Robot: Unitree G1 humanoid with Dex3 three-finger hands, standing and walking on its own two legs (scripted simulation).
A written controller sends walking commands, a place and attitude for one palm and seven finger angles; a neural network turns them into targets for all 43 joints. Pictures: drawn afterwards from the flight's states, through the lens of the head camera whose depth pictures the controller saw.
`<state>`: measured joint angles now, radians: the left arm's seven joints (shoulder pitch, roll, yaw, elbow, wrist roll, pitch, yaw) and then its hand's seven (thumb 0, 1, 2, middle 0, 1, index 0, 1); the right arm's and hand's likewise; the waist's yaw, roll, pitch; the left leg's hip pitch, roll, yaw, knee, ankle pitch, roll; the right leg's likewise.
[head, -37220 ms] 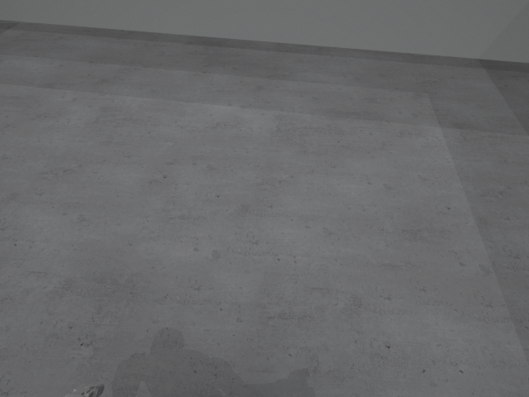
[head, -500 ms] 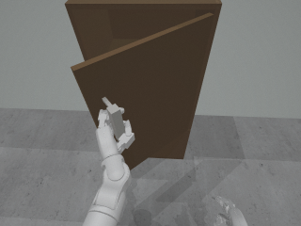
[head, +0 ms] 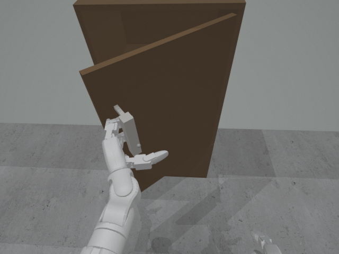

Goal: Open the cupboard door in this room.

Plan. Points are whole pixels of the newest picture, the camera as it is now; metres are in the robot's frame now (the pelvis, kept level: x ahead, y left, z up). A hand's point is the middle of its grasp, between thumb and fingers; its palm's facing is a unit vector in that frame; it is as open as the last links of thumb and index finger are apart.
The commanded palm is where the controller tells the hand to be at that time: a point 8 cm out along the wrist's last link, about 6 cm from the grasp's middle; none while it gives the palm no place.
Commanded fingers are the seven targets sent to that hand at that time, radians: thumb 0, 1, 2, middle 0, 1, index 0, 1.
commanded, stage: open thumb and fingers to let go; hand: left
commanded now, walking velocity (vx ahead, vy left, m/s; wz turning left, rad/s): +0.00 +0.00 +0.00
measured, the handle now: (127, 130) +0.39 +0.13 +0.08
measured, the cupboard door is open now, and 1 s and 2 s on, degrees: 40 41 41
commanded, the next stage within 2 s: slide the hand sideways off the handle in 0.30 s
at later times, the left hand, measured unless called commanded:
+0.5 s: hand (137, 151) +0.34 +0.10 +0.07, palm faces +0.19 -0.98 -0.07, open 15.5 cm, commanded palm +0.31 +0.14 +0.07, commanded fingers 0.00 -0.50 0.30 -0.15 -0.30 -0.15 -0.30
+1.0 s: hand (125, 167) +0.29 +0.12 +0.07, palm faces -0.05 -1.00 -0.04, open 16.3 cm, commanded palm +0.27 +0.18 +0.07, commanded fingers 0.00 -0.50 0.30 -0.15 -0.30 -0.15 -0.30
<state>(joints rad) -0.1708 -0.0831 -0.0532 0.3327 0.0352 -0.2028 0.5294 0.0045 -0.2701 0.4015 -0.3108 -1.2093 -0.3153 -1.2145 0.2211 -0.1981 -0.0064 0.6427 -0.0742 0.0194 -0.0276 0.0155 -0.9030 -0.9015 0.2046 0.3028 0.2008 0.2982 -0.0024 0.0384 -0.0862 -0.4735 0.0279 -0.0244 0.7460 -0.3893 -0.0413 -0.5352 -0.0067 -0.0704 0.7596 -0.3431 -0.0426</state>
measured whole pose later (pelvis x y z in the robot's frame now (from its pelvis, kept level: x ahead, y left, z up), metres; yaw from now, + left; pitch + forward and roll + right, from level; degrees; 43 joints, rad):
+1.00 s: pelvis -0.01 +0.02 +0.00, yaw -1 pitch +4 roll +0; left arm 0.00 0.11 -0.05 0.17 -0.11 -0.22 -0.02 -0.01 -0.50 0.30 -0.16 -0.31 -0.15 -0.31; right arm 0.23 -0.21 0.04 0.56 0.00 -0.07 -0.03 0.02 -0.90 -0.90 0.21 0.30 0.20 0.30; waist 0.01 0.02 -0.04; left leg -0.44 0.02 0.00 0.76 -0.40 -0.02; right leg -0.51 -0.02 -0.04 0.76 -0.33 -0.02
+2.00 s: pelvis +0.01 +0.02 +0.00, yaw +0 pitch +4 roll -1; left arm 0.29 0.24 0.16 -0.13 -0.26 -0.15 -0.24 -0.01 -0.50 0.30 -0.15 -0.30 -0.15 -0.30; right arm 0.26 -0.23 0.06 0.54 0.02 -0.20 -0.07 0.02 -0.90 -0.90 0.21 0.30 0.20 0.30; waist 0.03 0.05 -0.06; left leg -0.44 0.02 -0.03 0.79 -0.43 -0.01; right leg -0.48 -0.02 -0.07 0.76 -0.36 -0.01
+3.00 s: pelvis +0.03 +0.02 +0.03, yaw -1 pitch -4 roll -1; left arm 0.43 0.34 0.35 -0.35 -0.03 -0.09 0.11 0.01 0.75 0.84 -0.20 -0.30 -0.20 -0.31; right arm 0.18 -0.23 0.02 0.66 -0.02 -0.13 -0.08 0.02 -0.90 -0.90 0.21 0.30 0.20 0.30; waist 0.08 0.07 0.04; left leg -0.02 0.03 0.01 0.37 -0.28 -0.01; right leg -0.07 0.00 -0.04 0.35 -0.21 -0.01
